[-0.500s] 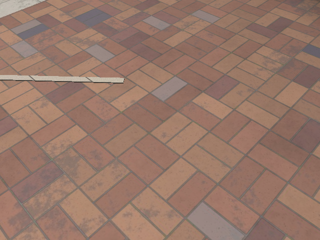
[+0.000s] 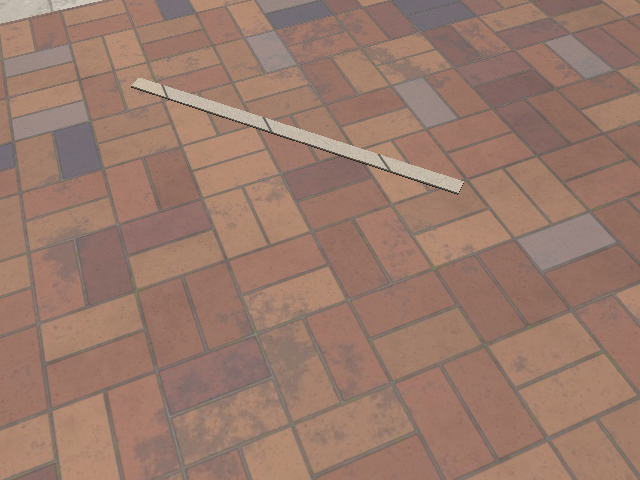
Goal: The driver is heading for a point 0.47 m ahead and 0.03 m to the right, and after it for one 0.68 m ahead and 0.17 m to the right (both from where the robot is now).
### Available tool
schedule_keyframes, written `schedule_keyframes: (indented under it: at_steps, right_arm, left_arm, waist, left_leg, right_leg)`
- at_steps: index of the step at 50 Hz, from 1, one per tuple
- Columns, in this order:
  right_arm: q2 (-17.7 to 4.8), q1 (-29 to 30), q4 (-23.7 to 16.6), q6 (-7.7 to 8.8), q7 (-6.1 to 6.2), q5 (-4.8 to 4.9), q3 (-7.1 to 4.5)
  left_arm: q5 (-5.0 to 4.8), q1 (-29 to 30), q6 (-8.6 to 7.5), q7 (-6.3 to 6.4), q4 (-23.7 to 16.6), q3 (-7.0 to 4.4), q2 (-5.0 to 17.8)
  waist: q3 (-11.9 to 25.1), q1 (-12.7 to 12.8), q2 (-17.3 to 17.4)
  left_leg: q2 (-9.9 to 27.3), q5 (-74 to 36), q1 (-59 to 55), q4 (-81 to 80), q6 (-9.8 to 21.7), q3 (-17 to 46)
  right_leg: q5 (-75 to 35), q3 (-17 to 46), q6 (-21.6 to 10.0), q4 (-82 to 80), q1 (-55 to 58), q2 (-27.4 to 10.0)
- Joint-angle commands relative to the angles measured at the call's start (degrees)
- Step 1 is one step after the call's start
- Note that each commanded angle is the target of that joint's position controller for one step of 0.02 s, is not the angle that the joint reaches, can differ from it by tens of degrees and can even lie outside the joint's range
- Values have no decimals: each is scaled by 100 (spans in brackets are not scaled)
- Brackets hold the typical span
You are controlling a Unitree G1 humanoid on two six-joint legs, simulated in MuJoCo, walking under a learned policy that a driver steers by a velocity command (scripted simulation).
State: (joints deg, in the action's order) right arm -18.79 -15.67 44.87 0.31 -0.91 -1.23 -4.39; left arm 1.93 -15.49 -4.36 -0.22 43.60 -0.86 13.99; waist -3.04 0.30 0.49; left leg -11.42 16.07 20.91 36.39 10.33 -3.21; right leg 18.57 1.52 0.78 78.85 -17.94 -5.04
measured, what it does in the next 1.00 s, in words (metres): walks ahead: right foot, then left foot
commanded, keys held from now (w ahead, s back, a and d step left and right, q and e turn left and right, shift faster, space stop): w+q+shift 0.20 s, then w+e+shift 0.32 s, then shift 0.48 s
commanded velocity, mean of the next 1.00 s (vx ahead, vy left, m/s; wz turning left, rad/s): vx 0.72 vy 0.00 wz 0.12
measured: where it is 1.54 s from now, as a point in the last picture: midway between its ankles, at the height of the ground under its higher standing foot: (302, 305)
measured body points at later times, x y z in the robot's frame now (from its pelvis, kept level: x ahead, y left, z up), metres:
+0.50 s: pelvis +0.48 +0.01 +0.02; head +0.50 +0.02 +0.47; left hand +0.42 +0.29 -0.11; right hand +0.70 -0.22 -0.07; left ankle +0.41 +0.10 -0.61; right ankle +0.51 -0.09 -0.71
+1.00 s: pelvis +0.80 +0.12 +0.03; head +0.85 +0.13 +0.48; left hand +0.93 +0.37 -0.10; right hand +0.84 -0.14 -0.10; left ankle +0.84 +0.20 -0.71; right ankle +0.87 -0.02 -0.67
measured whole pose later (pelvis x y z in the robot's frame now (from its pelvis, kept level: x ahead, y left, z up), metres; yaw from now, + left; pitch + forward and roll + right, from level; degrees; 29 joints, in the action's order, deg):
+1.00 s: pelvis +0.80 +0.12 +0.03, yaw +3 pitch +1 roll +0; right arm -12.2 -18.2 52.2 5.4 0.0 -1.1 0.2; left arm 1.1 -8.4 0.3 0.1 46.3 -2.3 15.2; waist -4.2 -2.3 -2.3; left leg -2.3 7.9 14.5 21.4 3.7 -2.4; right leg 16.1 3.2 0.6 45.1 -28.1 0.7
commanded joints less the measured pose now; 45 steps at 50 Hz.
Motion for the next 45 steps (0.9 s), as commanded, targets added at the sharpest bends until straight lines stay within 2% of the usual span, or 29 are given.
schedule_keyframes:
  at_steps: [1, 3, 6, 9, 12, 14, 15, 16, 17, 18, 19, 20, 21, 22, 23, 25, 28, 30, 32, 34, 35, 36, 37, 38, 39, 40, 41, 43, 45]
  right_arm:
    - [-706, -335, -217, 246, 154, 39, -163]
    - [-666, -383, -217, 374, 100, 117, -110]
    - [-726, -582, -187, 447, 55, 84, -129]
    - [-831, -983, -34, 460, 22, 155, -184]
    - [-834, -1083, 163, 498, 108, 192, -155]
    - [-1122, -1103, 259, 552, 150, 78, -186]
    - [-1306, -854, 258, 529, 152, -58, -236]
    - [-1177, -408, 214, 507, 161, -167, -214]
    - [-473, -287, 8, 563, 163, -135, -46]
    - [-28, -1204, -154, 650, 55, 195, 110]
    - [-347, -736, -71, 629, 113, -9, 161]
    - [-477, -89, -198, 630, 62, -117, 169]
    - [-470, 369, -343, 630, 33, -216, 197]
    - [-351, 763, -567, 596, -7, -320, 241]
    - [-161, 761, -719, 535, -49, -372, 321]
    - [-61, 926, -973, 464, -79, -401, 428]
    - [104, 1562, -1247, 537, -233, -184, 635]
    - [111, 1646, -1157, 544, -227, -95, 616]
    - [-63, 1670, -1081, 565, -139, -172, 531]
    - [-207, 804, -737, 631, -38, -260, 425]
    - [-358, 178, -562, 693, 10, -297, 361]
    - [-721, -557, -452, 736, 72, -368, 285]
    - [-957, -925, -343, 687, 26, -285, 156]
    - [-671, -678, -402, 597, -2, 38, 137]
    - [-217, -147, -403, 604, 16, 112, 238]
    - [69, 215, -326, 595, 45, 68, 315]
    - [182, 67, -201, 619, 79, 55, 362]
    - [201, 41, 25, 642, 121, 90, 370]
    - [109, 174, 102, 684, 121, 29, 358]
  left_arm:
    - [217, 93, 6, -10, -666, -110, 804]
    - [251, 385, 176, -54, -813, -78, 747]
    - [135, 1573, 176, -124, -1298, 28, 589]
    - [49, 2012, 124, -164, -1438, 67, 541]
    - [41, 1939, 52, -146, -1412, 62, 572]
    - [15, 1050, 18, -46, -1117, -127, 969]
    - [-70, 24, 30, 45, -840, -272, 1246]
    - [-90, -1308, 72, 164, -445, -402, 1467]
    - [18, -2191, 83, 246, -211, -532, 1851]
    - [62, -1747, 63, 90, -82, -593, 2078]
    - [-7, -848, 72, -14, -287, -543, 1445]
    - [-102, -618, 44, -70, -256, -465, 1073]
    - [-89, -652, 37, -97, -120, -407, 825]
    - [-84, -828, 18, -77, 82, -342, 692]
    - [-80, -920, -12, -49, 248, -336, 757]
    - [-139, -993, -91, -14, 364, -376, 910]
    - [-105, -552, -104, 8, 212, -473, 1143]
    - [-218, -989, -147, -105, 352, -536, 1292]
    - [-324, -1374, -134, -136, 537, -516, 1196]
    - [-319, -1459, -77, -64, 619, -525, 1276]
    - [-337, -1402, -64, -23, 593, -523, 1249]
    - [-340, -1436, -60, 16, 418, -439, 873]
    - [-607, -2642, 44, 129, 504, -281, 188]
    - [-376, -2549, 133, 189, 592, -345, 704]
    - [-311, -1827, 152, 161, 517, -373, 768]
    - [-247, -1311, 170, 113, 400, -337, 719]
    - [-132, -947, 216, 71, 319, -347, 682]
    - [-83, -1065, 393, 3, 370, -273, 350]
    - [-43, -1012, 483, -14, 396, -239, 219]
  waist:
    - [52, 163, -462]
    - [-200, 196, -301]
    - [-595, -131, -79]
    - [-304, -485, 135]
    - [34, -513, 141]
    - [682, -89, 370]
    - [1160, 548, 505]
    - [1505, 1330, 433]
    - [1958, 1482, -711]
    - [2499, 569, -2650]
    - [1640, 455, -1339]
    - [1121, 422, -458]
    - [696, 353, 193]
    - [335, 265, 310]
    - [142, 44, -38]
    - [-126, -176, -211]
    - [-391, -228, -275]
    - [-147, 24, -343]
    - [49, 175, -287]
    - [579, -197, -397]
    - [846, -502, -493]
    - [1493, -698, 103]
    - [2821, -312, 1531]
    - [3071, -309, 770]
    - [2244, -246, 545]
    - [1628, -169, 386]
    - [1174, -204, 448]
    - [1021, 128, 474]
    - [1129, 295, 487]
  left_leg:
    - [1622, -171, -1354, -2323, 1006, 3049]
    - [1363, -241, -623, -2598, 1002, 2750]
    - [1035, -1119, -59, -2883, 800, 2520]
    - [1068, -2949, -656, -2668, 501, 2517]
    - [1257, -4646, -1613, -2355, 255, 2261]
    - [1484, -6483, -2401, -1302, 7, 2164]
    - [1530, -6933, -2406, -131, -84, 1977]
    - [1321, -6420, -1675, 1516, -171, 1676]
    - [590, -2760, -203, 4270, -363, 1252]
    - [-320, 984, 1549, 5403, -595, 1475]
    - [506, 474, 2185, 5318, -414, 1349]
    - [823, 161, 2145, 4973, -470, 1268]
    - [1026, 74, 2002, 4455, -489, 1156]
    - [1144, 123, 1900, 4100, -577, 1121]
    - [1226, 323, 1927, 3860, -692, 1091]
    - [1514, 538, 2003, 2975, -882, 1056]
    - [1395, -916, 319, 510, -1079, 416]
    - [1087, -2103, -556, 43, -1058, 161]
    - [962, -2477, -558, -559, -924, 172]
    - [791, -2608, -1424, -927, -752, 157]
    - [1169, -2959, -2116, -1001, -673, 399]
    - [2405, -4977, -3114, -564, -510, 1330]
    - [4206, -7912, -4518, -144, 567, 3274]
    - [3758, -7457, -4166, -385, 539, 3350]
    - [3334, -6891, -3442, -641, 396, 2591]
    - [3011, -6151, -2917, -939, 267, 2192]
    - [2808, -6541, -2372, -1079, 121, 1929]
    - [2619, -6248, -1600, -1421, 77, 1532]
    - [2518, -6264, -1208, -1597, 159, 1247]
  right_leg:
    - [299, 262, 105, -486, -2080, -288]
    - [377, 56, 276, -1217, -1971, -370]
    - [-1043, -259, 391, -2721, -1788, -201]
    - [-2299, -365, 219, -3844, -1313, 169]
    - [-2655, -532, -147, -4742, -659, 444]
    - [-2049, -589, -373, -4762, 291, 792]
    - [-1515, -625, -485, -4727, 1162, 833]
    - [-1077, -507, -642, -4673, 2386, 537]
    - [279, 1053, -1099, -4498, 3608, -478]
    - [485, 4951, -2038, -5892, 4424, -1615]
    - [1169, 4828, -2092, -6133, 3799, -1352]
    - [982, 4120, -2019, -6178, 2970, -1164]
    - [603, 3557, -1834, -6264, 2211, -921]
    - [123, 3091, -1696, -6362, 1570, -625]
    - [-29, 2950, -1746, -6457, 1188, -531]
    - [-235, 2707, -1761, -6716, 616, -433]
    - [-1870, 1490, -1399, -7146, -846, 95]
    - [-3115, 1306, -1117, -7176, -632, 16]
    - [-3962, 1109, -795, -6625, 394, 86]
    - [-4810, 916, -445, -5218, 921, 267]
    - [-4262, 871, -321, -4192, 659, 439]
    - [-1940, 541, -186, -2601, 16, 760]
    - [1840, 399, -24, -159, -994, 1293]
    - [1385, 642, -120, -37, -1156, 990]
    - [990, 617, -89, -367, -1364, 812]
    - [867, 465, -51, -732, -1622, 670]
    - [737, 523, -50, -1033, -1484, 610]
    - [585, 484, 11, -1657, -835, 529]
    - [326, 318, 41, -2085, -454, 618]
